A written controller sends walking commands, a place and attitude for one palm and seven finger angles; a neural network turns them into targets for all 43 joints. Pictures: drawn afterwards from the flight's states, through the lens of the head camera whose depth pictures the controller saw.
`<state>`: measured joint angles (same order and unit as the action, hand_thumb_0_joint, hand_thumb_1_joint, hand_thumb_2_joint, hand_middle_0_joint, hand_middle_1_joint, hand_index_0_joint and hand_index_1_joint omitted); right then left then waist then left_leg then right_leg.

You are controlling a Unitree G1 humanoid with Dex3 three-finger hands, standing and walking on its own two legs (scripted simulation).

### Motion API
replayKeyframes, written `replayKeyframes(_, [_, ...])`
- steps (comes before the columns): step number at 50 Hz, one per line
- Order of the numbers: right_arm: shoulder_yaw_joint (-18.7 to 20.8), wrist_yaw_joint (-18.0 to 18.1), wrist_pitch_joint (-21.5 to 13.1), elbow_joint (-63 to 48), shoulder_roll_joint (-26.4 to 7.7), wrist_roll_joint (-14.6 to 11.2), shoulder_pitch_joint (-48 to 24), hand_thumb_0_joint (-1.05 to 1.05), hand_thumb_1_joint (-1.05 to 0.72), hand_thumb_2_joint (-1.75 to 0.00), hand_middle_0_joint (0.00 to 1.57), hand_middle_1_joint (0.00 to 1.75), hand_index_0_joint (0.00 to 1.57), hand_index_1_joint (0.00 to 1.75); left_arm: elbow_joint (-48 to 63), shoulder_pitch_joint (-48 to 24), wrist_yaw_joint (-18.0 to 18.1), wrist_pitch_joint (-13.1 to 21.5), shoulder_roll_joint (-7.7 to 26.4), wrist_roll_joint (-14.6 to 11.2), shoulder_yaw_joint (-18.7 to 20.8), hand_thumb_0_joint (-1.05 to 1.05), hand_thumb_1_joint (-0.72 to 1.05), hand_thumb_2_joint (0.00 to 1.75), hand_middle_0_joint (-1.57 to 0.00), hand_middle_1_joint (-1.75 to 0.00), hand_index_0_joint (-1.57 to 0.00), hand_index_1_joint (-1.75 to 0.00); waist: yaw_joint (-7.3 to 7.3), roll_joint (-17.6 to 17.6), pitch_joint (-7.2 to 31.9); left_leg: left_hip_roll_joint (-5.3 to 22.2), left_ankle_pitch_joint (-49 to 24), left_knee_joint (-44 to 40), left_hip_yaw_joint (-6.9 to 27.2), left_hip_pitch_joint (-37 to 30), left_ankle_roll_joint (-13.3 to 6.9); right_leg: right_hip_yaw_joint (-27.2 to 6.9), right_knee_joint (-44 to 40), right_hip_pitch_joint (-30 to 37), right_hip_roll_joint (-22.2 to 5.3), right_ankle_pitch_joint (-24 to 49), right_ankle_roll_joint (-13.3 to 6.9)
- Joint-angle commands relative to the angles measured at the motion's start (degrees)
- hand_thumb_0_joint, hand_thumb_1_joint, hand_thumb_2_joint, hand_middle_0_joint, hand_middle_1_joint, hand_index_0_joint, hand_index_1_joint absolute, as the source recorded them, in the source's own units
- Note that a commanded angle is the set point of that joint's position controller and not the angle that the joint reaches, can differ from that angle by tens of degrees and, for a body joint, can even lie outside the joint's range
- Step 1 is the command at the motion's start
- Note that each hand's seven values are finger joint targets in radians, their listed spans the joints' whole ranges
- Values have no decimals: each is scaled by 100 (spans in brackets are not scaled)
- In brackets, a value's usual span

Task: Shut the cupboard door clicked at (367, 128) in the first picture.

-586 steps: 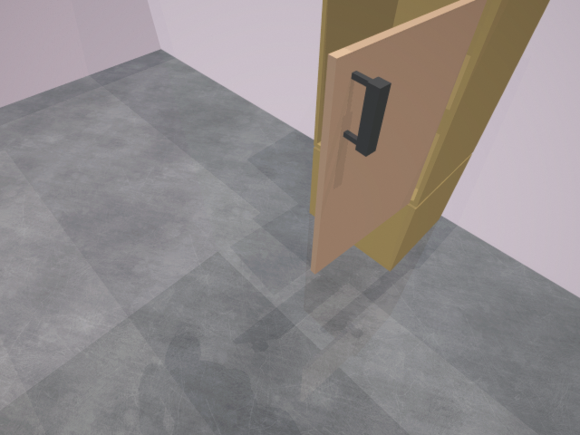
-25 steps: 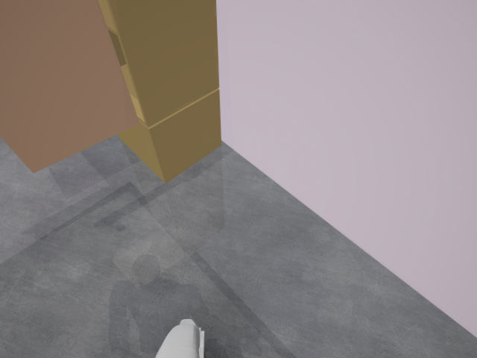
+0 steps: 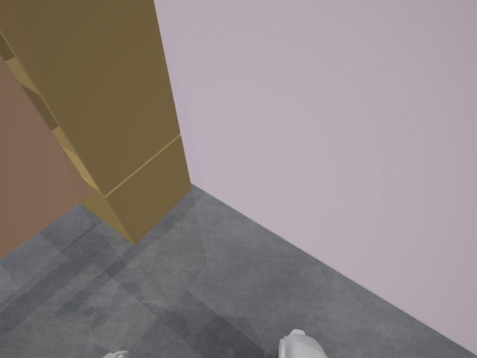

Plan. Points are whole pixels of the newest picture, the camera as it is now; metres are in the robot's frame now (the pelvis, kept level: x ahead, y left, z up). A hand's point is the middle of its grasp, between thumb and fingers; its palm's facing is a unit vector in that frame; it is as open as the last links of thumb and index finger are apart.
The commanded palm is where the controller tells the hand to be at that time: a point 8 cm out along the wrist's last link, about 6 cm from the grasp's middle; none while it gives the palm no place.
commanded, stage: turn to face it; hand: left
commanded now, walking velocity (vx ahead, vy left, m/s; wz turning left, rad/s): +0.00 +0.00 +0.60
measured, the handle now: out of the picture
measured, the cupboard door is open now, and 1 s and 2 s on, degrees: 85 85 85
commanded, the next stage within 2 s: take the last steps up to it in 1.40 s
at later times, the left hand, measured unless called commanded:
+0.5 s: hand out of the picture +0.13 +0.22 -0.20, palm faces +0.29 -0.94 -0.17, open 7.3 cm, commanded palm none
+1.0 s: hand out of the picture +0.09 +0.22 -0.16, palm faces +0.47 -0.83 -0.29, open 7.4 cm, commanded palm none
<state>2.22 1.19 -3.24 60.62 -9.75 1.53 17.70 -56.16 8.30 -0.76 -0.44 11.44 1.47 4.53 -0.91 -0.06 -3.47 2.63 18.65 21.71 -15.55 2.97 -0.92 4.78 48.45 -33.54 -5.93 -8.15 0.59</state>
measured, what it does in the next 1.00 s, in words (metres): steps on the spot, turning left: right foot, then left foot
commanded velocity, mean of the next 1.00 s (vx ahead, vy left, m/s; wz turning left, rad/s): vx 0.00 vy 0.00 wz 0.60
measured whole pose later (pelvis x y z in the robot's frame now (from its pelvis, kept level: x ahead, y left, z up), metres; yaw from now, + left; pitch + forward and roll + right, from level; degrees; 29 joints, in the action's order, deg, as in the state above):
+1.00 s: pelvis +0.10 -0.02 +0.00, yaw +29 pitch +1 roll +0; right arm 3.6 -0.1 3.0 55.8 -12.1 1.2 11.7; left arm -53.0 7.2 1.4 -3.0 12.9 0.5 3.6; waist -2.1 -1.7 -5.0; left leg -4.7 9.5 27.8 6.6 19.1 -1.8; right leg -1.1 44.5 -21.0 -1.1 -24.2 4.6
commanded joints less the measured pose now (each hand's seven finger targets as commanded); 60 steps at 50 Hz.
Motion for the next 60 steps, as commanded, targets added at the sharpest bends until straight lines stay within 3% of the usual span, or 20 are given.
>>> replayKeyframes(1, [96, 29, -4, -2, -746, 21, 477, 0, -90, -90, 20, 30, 20, 30, 87, 567, 27, 214, -19, 5, -171, 0, 90, 90, -20, -30, -20, -30, 144, -517, 278, 1325, -4723, 328, 695, 149, -479, 246, -1291, 1486, 348, 74, -130])
replayKeyframes(3, [50, 8, 16, 21, -625, -69, 427, 0, -90, -90, 20, 30, 20, 30, -194, 1413, 82, 362, 400, 30, -95, 0, 90, 90, -20, -30, -20, -30, 541, -92, 844, 800, -3689, 1513, 653, 701, -116, 118, -2028, 3108, 114, 2087, -112])
replayKeyframes(4, [41, -25, 27, -30, -360, -142, 633, 0, -90, -90, 20, 30, 20, 30, -321, 1822, 154, 445, 953, 56, 28, 0, 90, 90, -20, -30, -20, -30, 606, 1088, 1359, 113, -1097, 2909, 522, 1970, 148, -1277, -1840, 4432, -1230, 4611, -623])
replayKeyframes(5, [44, 3, 126, -91, -380, -204, 723, 0, -90, -90, 20, 30, 20, 30, -386, 2011, 146, 438, 1258, -62, 49, 0, 90, 90, -20, -30, -20, -30, 573, 1434, 1740, -195, 1868, 4227, 1053, 2058, 253, -1782, -2141, 4434, -2268, 5815, -1326])
replayKeyframes(6, [30, 29, 212, -107, -345, -206, 430, 0, -90, -90, 20, 30, 20, 30, -264, 1566, 203, 418, 1064, -82, -26, 0, 90, 90, -20, -30, -20, -30, 475, 1114, 1215, 5, 1796, 4589, 1595, 2181, 265, -1548, -2476, 3662, -2141, 4979, -1373])
replayKeyframes(11, [101, -78, 495, -38, -214, -104, 337, 0, -90, -90, 20, 30, 20, 30, 160, 250, 277, 280, 617, -43, -77, 0, 90, 90, -20, -30, -20, -30, -105, 967, 660, 191, 695, 4620, 1482, 2194, 435, -54, -2967, 2166, -1458, 2323, -637])
replayKeyframes(21, [198, -208, 488, -515, -364, -42, -257, 0, -90, -90, 20, 30, 20, 30, 271, 323, 235, 81, 908, -13, 153, 0, 90, 90, -20, -30, -20, -30, -4, 724, 451, -46, -218, 1256, 739, 1194, 411, 604, -2032, 1876, -1570, 240, -304])
replayKeyframes(22, [249, -219, 465, -501, -588, -40, -57, 0, -90, -90, 20, 30, 20, 30, 338, 270, 212, 35, 848, -57, 139, 0, 90, 90, -20, -30, -20, -30, -175, 123, 497, 79, -735, 646, 1011, 668, 333, 744, -1475, 1434, -1404, -258, -90])
replayKeyframes(23, [379, -197, 430, -575, -1140, 10, 84, 0, -90, -90, 20, 30, 20, 30, 496, 311, 177, -25, 547, -103, 94, 0, 90, 90, -20, -30, -20, -30, -253, -1535, 519, 1234, -1621, -29, 2833, 438, -233, 973, -282, 536, -609, -1814, 315])
replayKeyframes(24, [473, -141, 454, -578, -1602, 36, 373, 0, -90, -90, 20, 30, 20, 30, 744, -127, 188, -84, 338, -70, -12, 0, 90, 90, -20, -30, -20, -30, -484, -2057, 561, 2158, -2576, -453, 3967, 710, -873, 418, 945, 167, -152, -3212, 400])
replayKeyframes(25, [473, -94, 456, -575, -1678, 55, 341, 0, -90, -90, 20, 30, 20, 30, 873, -326, 205, -107, 435, -38, 12, 0, 90, 90, -20, -30, -20, -30, -439, -1297, 604, 2269, -2201, -485, 3931, 905, -1138, -167, 1544, 207, -187, -2909, 275])
replayKeyframes(27, [398, 2, 414, -753, -1391, 23, -295, 0, -90, -90, 20, 30, 20, 30, 668, -255, 203, -151, 465, 15, 75, 0, 90, 90, -20, -30, -20, -30, -157, -1280, 404, 1564, -1537, -550, 3507, 987, -755, -461, 2008, -151, -159, -1990, 320])
replayKeyframes(34, [319, 14, 296, -855, -1255, -72, -366, 0, -90, -90, 20, 30, 20, 30, 396, 302, 179, -130, 641, -8, 96, 0, 90, 90, -20, -30, -20, -30, 17, -278, 710, 1072, -2545, -401, 2836, 226, -684, -573, 1961, -105, -9, -998, 538])
replayKeyframes(44, [421, -28, 437, -798, -1407, -19, -297, 0, -90, -90, 20, 30, 20, 30, 729, -145, 219, -124, 680, -63, 31, 0, 90, 90, -20, -30, -20, -30, -172, -753, 688, 983, -2085, -207, 3769, 187, -949, -633, 380, 352, 296, -1726, 509])
replayKeyframes(50, [479, -68, 551, -972, -1381, -30, -845, 0, -90, -90, 20, 30, 20, 30, 626, 464, 271, -67, 683, -111, 41, 0, 90, 90, -20, -30, -20, -30, 148, -823, 668, 562, -1359, 52, 4004, 1508, -660, -498, -1613, 2220, 614, -1058, 293])
replayKeyframes(51, [470, -83, 565, -998, -1281, -66, -950, 0, -90, -90, 20, 30, 20, 30, 573, 680, 290, -38, 775, -107, 81, 0, 90, 90, -20, -30, -20, -30, 287, -571, 672, 331, -782, 252, 3883, 2118, -457, -574, -2410, 2976, 500, -650, 232])
replayKeyframes(53, [451, -128, 554, -1159, -794, -121, -1000, 0, -90, -90, 20, 30, 20, 30, 701, 730, 338, 19, 1510, 43, 205, 0, 90, 90, -20, -30, -20, -30, 417, 1897, 377, -1010, 1354, 2808, 1961, 3580, 347, -3116, -3887, 3254, -1996, -1560, -731])
replayKeyframes(54, [523, -159, 582, -1082, -1129, -55, -940, 0, -90, -90, 20, 30, 20, 30, 839, 319, 358, 0, 1438, -24, 142, 0, 90, 90, -20, -30, -20, -30, 207, 1286, 227, -648, 1343, 3851, 2203, 3205, 290, -2726, -3858, 2338, -2236, -1269, -918])
replayKeyframes(56, [527, -222, 684, -790, -1010, -1, -728, 0, -90, -90, 20, 30, 20, 30, 918, -247, 322, 73, 901, -55, 31, 0, 90, 90, -20, -30, -20, -30, -142, 1066, -4, -425, 630, 4736, 2090, 3081, 368, -1730, -3513, 2078, -1308, -326, -685])
replayKeyframes(60, [426, -255, 697, -718, -833, -32, -676, 0, -90, -90, 20, 30, 20, 30, 833, 106, 294, 185, 722, -69, -14, 0, 90, 90, -20, -30, -20, -30, -94, 862, 339, -284, 94, 4781, 1817, 3074, 533, -645, -2995, 2804, -983, 1474, -505])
